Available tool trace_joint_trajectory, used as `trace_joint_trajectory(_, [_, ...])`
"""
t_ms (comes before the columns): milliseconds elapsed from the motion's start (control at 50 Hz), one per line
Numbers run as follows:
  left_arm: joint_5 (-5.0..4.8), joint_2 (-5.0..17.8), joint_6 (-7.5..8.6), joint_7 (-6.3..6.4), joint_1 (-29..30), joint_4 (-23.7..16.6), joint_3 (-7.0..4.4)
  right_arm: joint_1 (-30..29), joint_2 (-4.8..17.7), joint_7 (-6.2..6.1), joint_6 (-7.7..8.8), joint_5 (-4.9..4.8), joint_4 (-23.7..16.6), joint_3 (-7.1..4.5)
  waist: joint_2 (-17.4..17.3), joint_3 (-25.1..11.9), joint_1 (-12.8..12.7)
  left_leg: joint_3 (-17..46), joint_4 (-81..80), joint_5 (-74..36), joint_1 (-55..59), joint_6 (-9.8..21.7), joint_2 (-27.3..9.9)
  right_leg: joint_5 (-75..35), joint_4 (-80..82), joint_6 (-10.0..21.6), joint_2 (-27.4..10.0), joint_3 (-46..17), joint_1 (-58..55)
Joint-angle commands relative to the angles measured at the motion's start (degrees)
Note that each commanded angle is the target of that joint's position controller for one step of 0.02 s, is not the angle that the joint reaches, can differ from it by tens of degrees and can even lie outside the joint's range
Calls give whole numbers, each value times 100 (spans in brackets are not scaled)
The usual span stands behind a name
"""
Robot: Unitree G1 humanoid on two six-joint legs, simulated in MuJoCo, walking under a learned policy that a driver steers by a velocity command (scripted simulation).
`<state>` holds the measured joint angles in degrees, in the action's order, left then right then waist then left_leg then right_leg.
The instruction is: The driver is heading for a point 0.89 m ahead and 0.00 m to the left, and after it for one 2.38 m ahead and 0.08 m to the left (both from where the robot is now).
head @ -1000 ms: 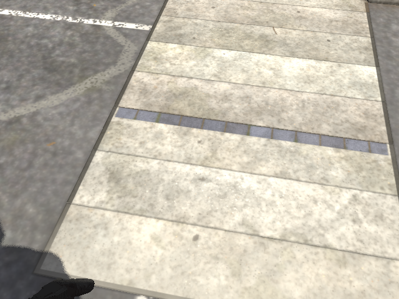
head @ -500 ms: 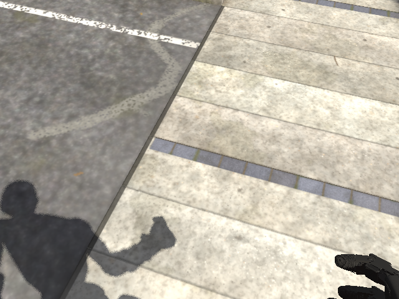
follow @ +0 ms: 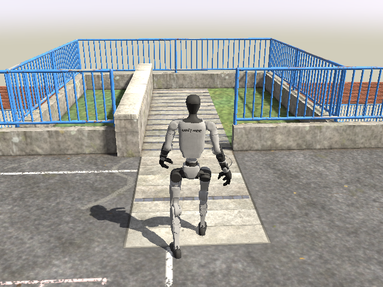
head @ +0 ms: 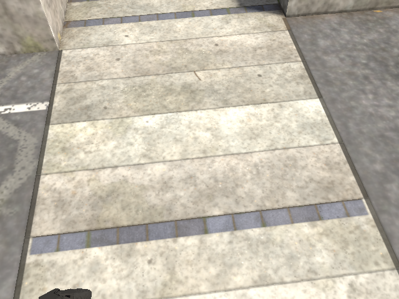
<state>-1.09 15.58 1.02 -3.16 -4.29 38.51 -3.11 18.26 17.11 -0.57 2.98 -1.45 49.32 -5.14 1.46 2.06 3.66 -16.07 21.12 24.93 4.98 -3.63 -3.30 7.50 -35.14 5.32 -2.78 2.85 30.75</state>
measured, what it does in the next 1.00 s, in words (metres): walks ahead: left foot, then right foot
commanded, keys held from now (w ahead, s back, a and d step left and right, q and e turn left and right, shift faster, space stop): w+e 0.22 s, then w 0.30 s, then w+q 0.48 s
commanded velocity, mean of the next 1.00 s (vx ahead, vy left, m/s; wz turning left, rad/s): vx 0.50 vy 0.00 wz -0.09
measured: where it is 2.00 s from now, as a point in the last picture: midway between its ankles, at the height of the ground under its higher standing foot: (184, 147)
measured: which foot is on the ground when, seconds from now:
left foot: down 0.00-0.00, up 0.02-0.50, down 0.52-1.00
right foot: down 0.00-0.54, up 0.56-0.98, down 1.00-1.00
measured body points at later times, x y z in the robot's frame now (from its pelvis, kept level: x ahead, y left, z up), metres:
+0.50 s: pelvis +0.29 -0.01 +0.01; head +0.31 -0.03 +0.46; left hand +0.38 +0.27 -0.10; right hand +0.46 -0.29 -0.07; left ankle +0.46 +0.07 -0.71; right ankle +0.13 -0.09 -0.72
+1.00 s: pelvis +0.57 -0.07 +0.01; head +0.59 -0.07 +0.46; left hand +0.83 +0.14 -0.04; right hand +0.53 -0.36 -0.11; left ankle +0.45 +0.07 -0.72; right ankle +0.67 -0.20 -0.72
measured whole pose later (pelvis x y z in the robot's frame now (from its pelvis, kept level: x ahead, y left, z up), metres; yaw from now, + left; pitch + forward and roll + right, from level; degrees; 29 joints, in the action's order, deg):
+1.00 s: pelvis +0.57 -0.07 +0.01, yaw -2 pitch +2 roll +1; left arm -0.1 15.0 6.7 -0.9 -0.9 36.4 -2.0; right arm 25.0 16.8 -0.7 2.1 -1.3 47.0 -3.9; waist 0.8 0.1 5.9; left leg 11.1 27.7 24.4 -4.6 1.9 4.4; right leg 1.9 -25.1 -0.4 0.4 -3.9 24.5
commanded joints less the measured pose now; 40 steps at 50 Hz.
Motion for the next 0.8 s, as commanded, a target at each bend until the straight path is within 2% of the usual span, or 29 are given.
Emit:
trace_joint_trajectory(20, [-43, 1578, -54, 179, -2225, 170, -668, -236, 810, -63, 19, 115, -492, -112, 304, -1276, -1334, 149, 3631, -3923, -1997, 429, -765, -59, 376, 714, -125, -904, -3588])
trace_joint_trajectory(40, [-65, 2085, 21, 176, -1888, 58, -684, 212, 55, 2, 181, 279, -815, 131, 1554, -1785, -573, 996, 5404, 929, -4369, 114, 458, 1206, 1195, 1765, -1379, -4243, -5074])
trace_joint_trajectory(60, [-35, 1551, 123, 124, -1996, -100, -528, -442, 573, 73, 378, 49, -847, 60, 728, -2117, -1047, 2095, 5851, 921, -4951, 241, 352, 1646, 1860, 1732, -1601, -4880, -5193])
trace_joint_trajectory(80, [8, 1261, 210, 107, -1820, -48, -439, -868, 766, 106, 477, -125, -992, 9, 490, -1347, -1042, 2053, 5696, 347, -5342, 387, 126, 1208, 1914, 1483, -1471, -4098, -4677])
trace_joint_trajectory(100, [-9, 1115, 247, 114, -1510, -76, -390, -905, 691, 67, 530, -35, -956, 33, 65, -938, -799, 2060, 5227, -146, -5108, 452, -121, 623, 1863, 1292, -1220, -3441, -3894])
trace_joint_trajectory(120, [14, 930, 245, 136, -1134, -145, -334, -882, 719, 25, 526, 121, -891, -2, -31, -667, -567, 2066, 4740, -446, -4707, 420, -283, 12, 1900, 1155, -1001, -2911, -3164])
trace_joint_trajectory(140, [90, 813, 250, 166, -926, -256, -284, -767, 751, 32, 466, 160, -864, -32, 108, -617, -378, 2122, 4521, -654, -4311, 392, -382, -416, 2016, 1131, -879, -2666, -2702])
trace_joint_trajectory(160, [103, 801, 257, 188, -855, -301, -280, -717, 724, 40, 399, 179, -866, -41, 130, -591, -304, 2104, 4318, -748, -4126, 325, -379, -676, 2129, 1158, -808, -2556, -2455])
trace_joint_trajectory(200, [64, 895, 285, 253, -938, -272, -303, -771, 569, 36, 293, 225, -889, -10, 55, -489, -265, 1985, 3830, -1016, -4032, 155, -308, -1161, 2234, 1184, -683, -2197, -2081])
trace_joint_trajectory(240, [45, 991, 286, 334, -1107, -191, -328, -1132, 433, 35, 252, 237, -995, 45, 72, -326, -364, 1921, 3061, -1674, -4153, 9, -222, -1299, 2288, 1086, -550, -1892, -1959])
trace_joint_trajectory(300, [30, 916, 271, 386, -1327, -47, -296, -1659, 243, 113, 284, 203, -1075, 145, 251, -226, -628, 1831, 1742, -2907, -3754, -11, -45, -911, 2280, 781, -286, -1470, -1817])
trace_joint_trajectory(340, [22, 944, 277, 384, -1559, 87, -293, -1996, 231, 176, 324, 146, -1154, 174, 302, -119, -803, 1785, 1300, -3357, -3529, 36, 54, -536, 2311, 723, -372, -1531, -1825])
trace_joint_trajectory(380, [7, 955, 271, 374, -1741, 210, -293, -2208, 336, 223, 360, 110, -1236, 157, 304, -3, -889, 1847, 1023, -3272, -3673, 148, 67, -458, 2156, 719, -558, -1709, -2200])
trace_joint_trajectory(440, [17, 977, 212, 399, -1880, 347, -308, -2247, 474, 284, 417, 119, -1309, 118, 374, 73, -845, 1868, 728, -2661, -3854, 392, 103, -863, 1805, 649, -875, -1998, -2898])
trace_joint_trajectory(480, [23, 1018, 161, 411, -1791, 370, -326, -1881, 581, 282, 444, 119, -1237, 67, 515, -39, -622, 1708, 603, -2179, -3390, 590, 229, -1827, 1423, 528, -895, -2011, -3114])
trace_joint_trajectory(500, [27, 965, 141, 411, -1683, 345, -300, -1316, 713, 255, 459, 141, -1072, -18, 465, -380, -310, 1542, 422, -2261, -2581, 751, 378, -2738, 809, 409, -649, -1813, -3083])
trace_joint_trajectory(520, [74, 799, 136, 404, -1609, 263, -218, -477, 935, 228, 471, 204, -915, -98, 303, -1123, 79, 1927, 675, -2522, -1152, 1059, -64, -2655, -341, 235, -355, -1568, -2550])
trace_joint_trajectory(540, [93, 468, 198, 405, -2146, 178, -105, 350, 1397, 215, 449, 265, -785, -217, -777, -2075, 93, 3868, 727, -2138, 1009, 1846, -1225, -933, -2362, -184, 408, -1073, -769])
trace_joint_trajectory(560, [38, 404, 275, 390, -2366, 205, -51, 672, 1222, 280, 391, 108, -550, -188, -1934, -2316, 70, 5887, -203, -860, 1711, 2331, -1812, 2421, -3625, -416, 864, -1042, 605])
trace_joint_trajectory(580, [-31, 866, 338, 357, -1872, 117, -143, 360, 856, 286, 361, -26, -614, -60, -1258, -1497, 141, 5735, -446, 83, 1203, 2103, -1686, 2286, -4026, -374, 452, -1227, 1255])
trace_joint_trajectory(600, [-49, 911, 390, 335, -1287, -19, -144, -23, 696, 263, 302, 28, -723, -5, -768, -843, 117, 5006, -537, -43, 419, 1907, -1436, 1812, -3913, -346, 196, -1011, 1332])
trace_joint_trajectory(620, [35, 845, 441, 330, -937, -118, -137, -280, 636, 262, 263, 107, -760, 30, -421, -324, -8, 4510, -688, -645, -371, 1858, -1208, 1469, -3520, -349, 23, -867, 1276])
trace_joint_trajectory(640, [134, 809, 459, 335, -892, -130, -165, -411, 528, 251, 264, 149, -800, 72, -385, -222, -161, 4205, -779, -1224, -789, 1799, -1011, 1197, -3091, -367, -143, -879, 1006])
trace_joint_trajectory(660, [159, 714, 462, 326, -989, -128, -158, -460, 513, 237, 255, 170, -820, 90, -502, -241, -288, 4012, -868, -1667, -1029, 1793, -851, 1072, -2827, -416, -187, -844, 733])
trace_joint_trajectory(700, [178, 541, 437, 330, -1075, -137, -123, -406, 566, 195, 253, 102, -794, 69, -658, -319, -387, 3681, -972, -2223, -1264, 1872, -719, 1040, -2249, -566, -190, -723, 513])
trace_joint_trajectory(760, [186, 369, 429, 347, -492, -303, -39, -255, 815, 88, 220, 42, -720, -22, -580, -202, -269, 3240, -1072, -2548, -1633, 1811, -544, 241, -1046, -763, -90, -605, 307])
trace_joint_trajectory(800, [160, 304, 464, 316, -74, -377, -5, -81, 876, 39, 170, 12, -660, -50, -576, -153, -121, 3056, -1030, -2503, -1816, 1668, -396, -524, -280, -831, 57, -591, -14])
Keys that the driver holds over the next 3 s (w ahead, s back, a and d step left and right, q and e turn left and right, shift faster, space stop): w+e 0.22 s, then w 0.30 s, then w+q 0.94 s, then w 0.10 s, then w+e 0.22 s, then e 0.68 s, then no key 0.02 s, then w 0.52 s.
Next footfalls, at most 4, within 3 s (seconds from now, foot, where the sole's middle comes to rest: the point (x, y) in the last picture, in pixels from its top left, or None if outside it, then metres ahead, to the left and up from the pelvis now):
0.52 left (185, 289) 0.49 0.06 -0.76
1.00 right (256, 223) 0.71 -0.20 -0.76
1.50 left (168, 174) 0.95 0.11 -0.76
2.00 right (194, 112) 1.28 -0.01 -0.76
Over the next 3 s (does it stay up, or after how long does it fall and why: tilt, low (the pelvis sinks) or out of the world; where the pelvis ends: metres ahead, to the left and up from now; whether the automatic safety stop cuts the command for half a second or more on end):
stays up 1.30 0.05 0.02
